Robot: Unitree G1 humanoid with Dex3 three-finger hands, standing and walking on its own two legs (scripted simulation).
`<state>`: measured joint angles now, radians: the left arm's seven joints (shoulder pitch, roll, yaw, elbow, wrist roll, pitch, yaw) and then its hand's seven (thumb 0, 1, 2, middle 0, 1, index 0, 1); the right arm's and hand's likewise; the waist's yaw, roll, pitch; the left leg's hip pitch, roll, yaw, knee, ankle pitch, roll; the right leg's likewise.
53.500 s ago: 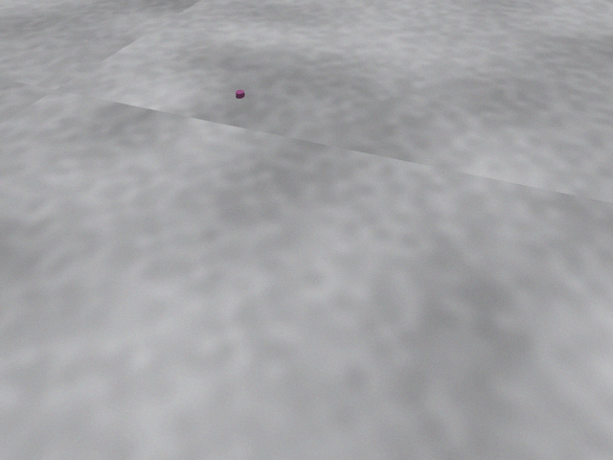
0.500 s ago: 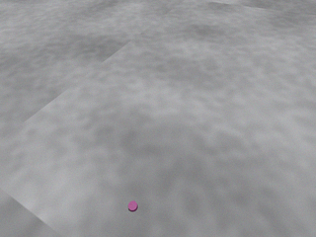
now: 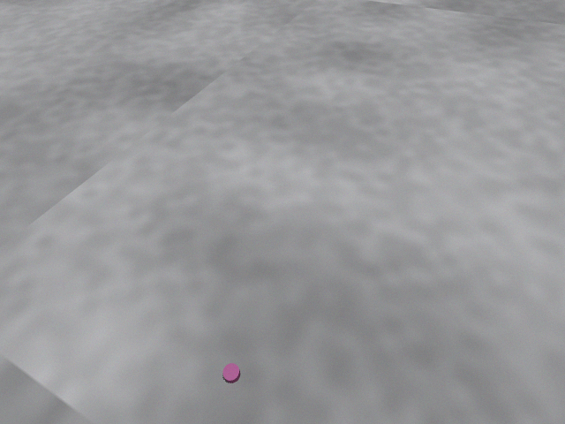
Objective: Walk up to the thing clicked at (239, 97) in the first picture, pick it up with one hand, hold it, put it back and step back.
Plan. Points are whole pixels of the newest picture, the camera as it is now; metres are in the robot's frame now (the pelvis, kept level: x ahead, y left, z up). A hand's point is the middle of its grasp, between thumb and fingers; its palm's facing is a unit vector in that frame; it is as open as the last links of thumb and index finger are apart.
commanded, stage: stand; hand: left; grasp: from above
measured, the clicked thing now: (231, 373) +0.41 +0.24 -0.77
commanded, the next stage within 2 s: step back in 0.92 s
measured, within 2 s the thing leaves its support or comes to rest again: neither
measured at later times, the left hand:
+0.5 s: hand out of the picture +0.08 +0.24 -0.16, palm faces -0.01 -0.94 -0.34, open 7.4 cm
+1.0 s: hand out of the picture +0.08 +0.25 -0.16, palm faces -0.01 -0.94 -0.35, open 7.4 cm
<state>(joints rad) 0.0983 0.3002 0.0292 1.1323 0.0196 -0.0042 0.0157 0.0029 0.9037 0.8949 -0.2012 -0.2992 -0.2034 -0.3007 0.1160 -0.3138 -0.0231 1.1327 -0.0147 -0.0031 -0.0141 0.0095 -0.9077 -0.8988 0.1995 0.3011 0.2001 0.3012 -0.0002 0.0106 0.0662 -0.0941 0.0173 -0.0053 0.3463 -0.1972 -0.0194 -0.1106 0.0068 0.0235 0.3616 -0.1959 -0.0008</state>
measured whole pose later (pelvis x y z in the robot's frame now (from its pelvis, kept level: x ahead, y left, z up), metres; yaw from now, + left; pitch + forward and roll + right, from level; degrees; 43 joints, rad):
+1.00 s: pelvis -0.01 +0.00 +0.00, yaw -1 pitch -2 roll +0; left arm 0.11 0.34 0.03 1.07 0.00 0.00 0.00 0.00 0.90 0.89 -0.20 -0.30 -0.20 -0.30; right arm 0.10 -0.35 -0.03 1.10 0.01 0.02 0.00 0.01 -0.91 -0.90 0.20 0.30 0.20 0.30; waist -0.01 0.02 0.09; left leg -0.16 0.03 0.00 0.43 -0.22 -0.02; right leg -0.16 0.02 0.03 0.40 -0.20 -0.01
